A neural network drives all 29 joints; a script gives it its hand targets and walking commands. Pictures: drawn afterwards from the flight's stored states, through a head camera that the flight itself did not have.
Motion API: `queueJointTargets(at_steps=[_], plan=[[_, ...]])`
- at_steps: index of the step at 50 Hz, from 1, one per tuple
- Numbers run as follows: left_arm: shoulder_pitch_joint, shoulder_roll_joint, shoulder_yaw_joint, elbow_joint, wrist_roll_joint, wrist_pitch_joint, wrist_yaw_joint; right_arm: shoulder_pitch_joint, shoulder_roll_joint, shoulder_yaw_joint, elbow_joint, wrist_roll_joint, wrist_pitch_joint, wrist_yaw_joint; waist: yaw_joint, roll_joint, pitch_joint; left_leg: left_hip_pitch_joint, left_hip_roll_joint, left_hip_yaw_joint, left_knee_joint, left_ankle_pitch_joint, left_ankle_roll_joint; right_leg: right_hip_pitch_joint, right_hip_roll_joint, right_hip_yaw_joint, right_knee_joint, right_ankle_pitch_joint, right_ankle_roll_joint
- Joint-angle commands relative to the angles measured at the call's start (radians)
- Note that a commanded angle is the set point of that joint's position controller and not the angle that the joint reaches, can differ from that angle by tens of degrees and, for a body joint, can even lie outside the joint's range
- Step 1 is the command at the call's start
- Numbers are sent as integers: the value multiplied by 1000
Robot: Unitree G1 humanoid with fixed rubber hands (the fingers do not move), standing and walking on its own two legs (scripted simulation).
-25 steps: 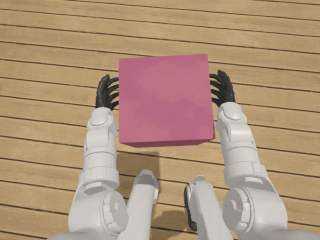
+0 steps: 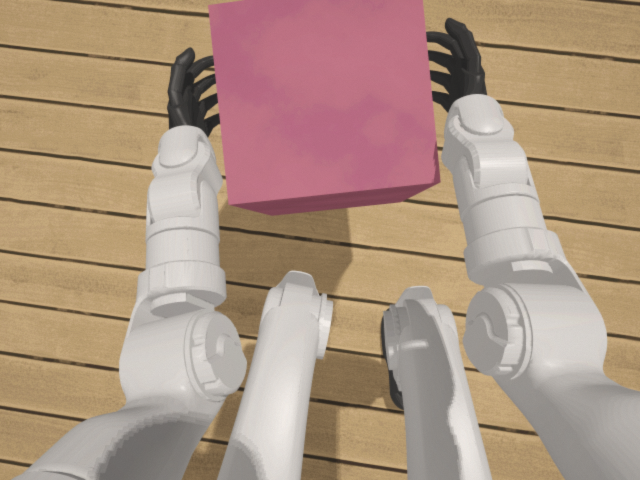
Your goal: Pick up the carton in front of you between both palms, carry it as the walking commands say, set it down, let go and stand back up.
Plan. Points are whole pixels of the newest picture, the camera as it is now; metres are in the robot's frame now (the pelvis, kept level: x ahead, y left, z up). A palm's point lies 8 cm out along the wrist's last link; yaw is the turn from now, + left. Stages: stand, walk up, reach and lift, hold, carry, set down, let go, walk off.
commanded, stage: set down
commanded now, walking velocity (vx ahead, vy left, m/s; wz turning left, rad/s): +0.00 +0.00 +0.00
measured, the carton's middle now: (326, 127) +0.50 +0.07 -0.19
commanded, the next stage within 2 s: none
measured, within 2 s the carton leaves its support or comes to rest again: rests again in 1.58 s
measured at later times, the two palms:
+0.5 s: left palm (218, 139) +0.49 +0.23 -0.24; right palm (422, 111) +0.55 -0.06 -0.25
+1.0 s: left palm (226, 150) +0.48 +0.23 -0.27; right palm (423, 119) +0.55 -0.07 -0.27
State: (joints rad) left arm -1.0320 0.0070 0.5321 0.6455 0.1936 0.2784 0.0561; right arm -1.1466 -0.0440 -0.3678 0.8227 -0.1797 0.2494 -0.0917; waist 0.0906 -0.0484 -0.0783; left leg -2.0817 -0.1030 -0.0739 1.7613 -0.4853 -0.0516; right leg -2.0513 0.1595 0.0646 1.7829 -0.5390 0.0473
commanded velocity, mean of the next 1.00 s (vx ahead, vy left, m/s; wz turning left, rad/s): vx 0.00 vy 0.00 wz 0.00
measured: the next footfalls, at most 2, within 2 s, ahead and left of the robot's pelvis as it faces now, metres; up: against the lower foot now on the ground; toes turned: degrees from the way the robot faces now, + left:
none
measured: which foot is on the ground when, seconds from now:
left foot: down 0.00-1.00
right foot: down 0.00-1.00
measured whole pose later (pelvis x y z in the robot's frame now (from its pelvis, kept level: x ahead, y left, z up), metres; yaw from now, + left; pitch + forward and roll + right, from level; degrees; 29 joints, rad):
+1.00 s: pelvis +0.00 -0.01 -0.11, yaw +1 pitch +38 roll +2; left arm -1.27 0.15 0.48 0.86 0.09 0.21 0.05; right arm -1.46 -0.23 -0.15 1.11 -0.01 0.18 -0.13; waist 0.13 -0.05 0.29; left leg -2.24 -0.07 -0.03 2.15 -0.58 -0.06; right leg -2.23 0.18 0.03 2.19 -0.63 0.03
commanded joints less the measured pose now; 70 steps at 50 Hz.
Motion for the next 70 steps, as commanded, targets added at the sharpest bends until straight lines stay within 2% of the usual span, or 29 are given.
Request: queueJointTargets(at_steps=[1, 8, 19, 20, 23, 25, 28, 35, 50, 70], plan=[[-655, -827, -498, 24, -110, -12, -230, -598, 895, 408, 18, 94, -25, 178, 56, -12, -1038, 640, -43, 144, -96, 294, -16, 430, 50, -112, -116, 181, -17], [-745, -770, -481, 32, -132, -20, -236, -686, 842, 413, 46, 119, -34, 164, 70, -20, -1027, 573, -35, 156, -3, 301, -18, 385, 45, -117, -17, 184, -18], [-879, -687, -513, 30, -215, -41, -239, -818, 773, 483, 51, 205, -51, 155, 99, -40, -1028, 531, -13, 169, 147, 347, -22, 375, 30, -122, 143, 226, -20], [-907, -684, -521, 5, -230, -44, -241, -832, 770, 492, 35, 216, -53, 155, 110, -44, -1035, 496, -11, 169, 154, 339, -20, 390, 27, -116, 156, 224, -25], [-919, -685, -535, -8, -260, -49, -250, -855, 803, 536, 2, 241, -56, 153, 121, -102, -1029, 488, -9, 159, 180, 395, -11, 400, 31, -124, 189, 291, -20], [-898, -695, -544, 9, -262, -50, -253, -845, 825, 551, -5, 256, -62, 154, 127, -93, -1010, 510, -12, 156, 196, 434, -6, 374, 35, -121, 199, 316, -21], [-854, -708, -535, 50, -252, -53, -259, -800, 826, 539, 34, 250, -70, 161, 127, -82, -947, 483, -14, 154, 211, 449, -3, 334, 36, -115, 210, 322, -26], [-826, -677, -477, 99, -215, -66, -269, -755, 776, 473, 115, 218, -86, 168, 108, -72, -795, 378, -13, 146, 227, 387, 5, 251, 33, -100, 213, 282, -38], [-870, -559, -415, 141, -186, -100, -260, -816, 656, 440, 171, 233, -113, 179, 124, -73, -629, 311, 1, 139, 257, 307, 26, 187, 24, -77, 238, 216, -48], [-741, -377, -232, 306, -68, -85, -263, -721, 424, 301, 313, 129, -91, 206, 81, -64, -338, 174, 11, 111, 264, 135, 45, 92, -1, -61, 235, 73, -66]])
